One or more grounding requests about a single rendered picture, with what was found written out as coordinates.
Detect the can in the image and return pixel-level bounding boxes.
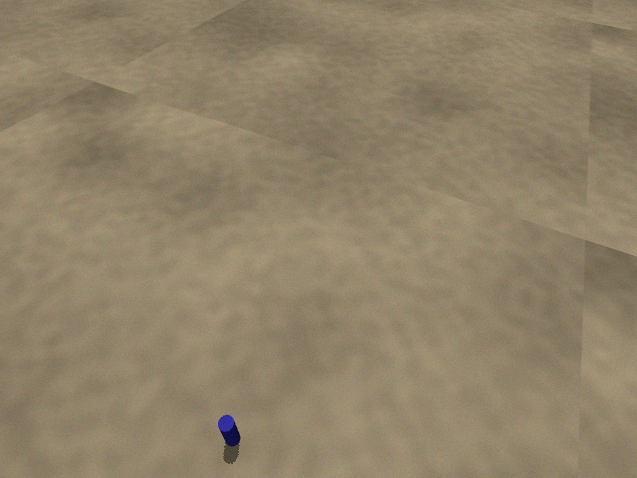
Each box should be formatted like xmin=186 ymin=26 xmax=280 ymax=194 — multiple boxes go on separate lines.
xmin=218 ymin=415 xmax=240 ymax=447

